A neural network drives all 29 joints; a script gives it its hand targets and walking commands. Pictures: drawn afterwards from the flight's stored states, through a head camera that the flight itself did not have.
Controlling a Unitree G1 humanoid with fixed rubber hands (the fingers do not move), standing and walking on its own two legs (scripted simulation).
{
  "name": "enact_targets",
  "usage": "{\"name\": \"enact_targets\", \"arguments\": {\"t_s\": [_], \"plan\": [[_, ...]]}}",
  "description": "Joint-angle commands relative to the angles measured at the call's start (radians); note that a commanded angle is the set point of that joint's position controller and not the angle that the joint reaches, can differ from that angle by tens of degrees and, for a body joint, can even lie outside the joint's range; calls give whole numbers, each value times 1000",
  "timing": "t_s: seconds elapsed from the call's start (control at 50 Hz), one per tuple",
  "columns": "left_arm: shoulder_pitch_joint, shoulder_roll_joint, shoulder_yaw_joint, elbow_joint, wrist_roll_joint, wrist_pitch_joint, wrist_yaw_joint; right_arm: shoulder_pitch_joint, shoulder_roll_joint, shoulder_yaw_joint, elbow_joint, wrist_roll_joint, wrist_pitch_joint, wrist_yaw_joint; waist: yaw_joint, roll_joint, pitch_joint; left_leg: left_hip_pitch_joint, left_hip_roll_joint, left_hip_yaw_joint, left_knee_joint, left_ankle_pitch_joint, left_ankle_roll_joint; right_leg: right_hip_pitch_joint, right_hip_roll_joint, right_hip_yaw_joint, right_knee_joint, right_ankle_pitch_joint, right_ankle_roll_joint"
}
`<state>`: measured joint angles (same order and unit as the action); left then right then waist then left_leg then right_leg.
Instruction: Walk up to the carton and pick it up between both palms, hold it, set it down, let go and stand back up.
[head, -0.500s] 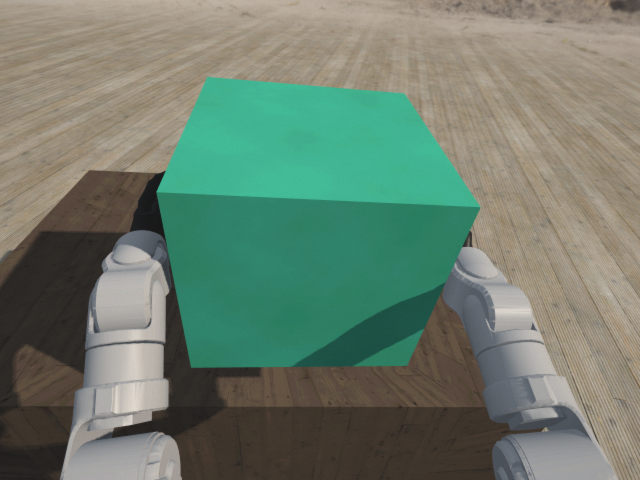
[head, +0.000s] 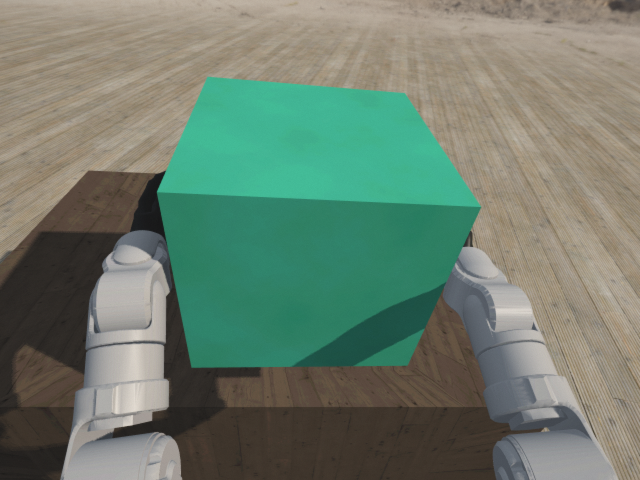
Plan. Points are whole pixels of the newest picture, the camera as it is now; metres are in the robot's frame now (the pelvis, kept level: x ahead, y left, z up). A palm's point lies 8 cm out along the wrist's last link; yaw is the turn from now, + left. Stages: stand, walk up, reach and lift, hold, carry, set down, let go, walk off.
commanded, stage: hold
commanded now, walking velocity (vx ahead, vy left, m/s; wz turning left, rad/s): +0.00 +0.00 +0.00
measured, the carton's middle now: (306, 219) +0.41 +0.02 +0.19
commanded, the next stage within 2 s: none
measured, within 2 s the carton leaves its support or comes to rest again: neither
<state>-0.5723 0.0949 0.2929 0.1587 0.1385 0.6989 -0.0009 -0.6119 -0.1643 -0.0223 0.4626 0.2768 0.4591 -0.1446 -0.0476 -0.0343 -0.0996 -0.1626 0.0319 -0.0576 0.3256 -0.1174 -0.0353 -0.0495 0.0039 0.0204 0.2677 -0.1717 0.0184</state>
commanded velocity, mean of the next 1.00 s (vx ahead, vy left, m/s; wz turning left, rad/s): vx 0.00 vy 0.00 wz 0.00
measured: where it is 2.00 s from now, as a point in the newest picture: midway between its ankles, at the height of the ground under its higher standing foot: outside the picture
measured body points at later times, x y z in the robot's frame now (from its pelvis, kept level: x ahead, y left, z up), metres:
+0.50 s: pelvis +0.00 +0.00 +0.00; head -0.06 +0.02 +0.45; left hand +0.37 +0.20 +0.20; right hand +0.37 -0.17 +0.18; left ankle +0.04 +0.14 -0.75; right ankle -0.01 -0.13 -0.75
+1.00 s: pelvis +0.00 +0.00 +0.00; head -0.06 +0.02 +0.45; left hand +0.37 +0.20 +0.20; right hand +0.37 -0.17 +0.18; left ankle +0.04 +0.14 -0.75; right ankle -0.01 -0.13 -0.75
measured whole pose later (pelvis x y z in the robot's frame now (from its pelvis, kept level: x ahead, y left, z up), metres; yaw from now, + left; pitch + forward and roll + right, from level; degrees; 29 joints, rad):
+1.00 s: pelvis +0.00 +0.00 +0.00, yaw +0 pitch -3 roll -1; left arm -0.58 0.10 0.29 0.16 0.14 0.70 0.00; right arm -0.62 -0.17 -0.02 0.47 0.28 0.46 -0.14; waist -0.05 -0.03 -0.10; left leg -0.16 0.03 -0.06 0.33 -0.12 -0.04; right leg -0.05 0.00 0.02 0.27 -0.17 0.02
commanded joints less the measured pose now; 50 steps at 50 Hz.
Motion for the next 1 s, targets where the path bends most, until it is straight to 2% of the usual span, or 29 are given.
{"name": "enact_targets", "arguments": {"t_s": [0.0,0.98], "plan": [[-728,-615,-582,-196,-174,-72,-145,-927,585,376,-424,115,-72,108,-6,76,-422,263,-76,55,13,235,-9,-34,59,-39,-42,201,19],[-736,-617,-582,-192,-175,-73,-143,-936,587,375,-421,117,-71,107,-4,75,-423,259,-75,55,12,231,-8,-32,58,-38,-41,197,19]]}}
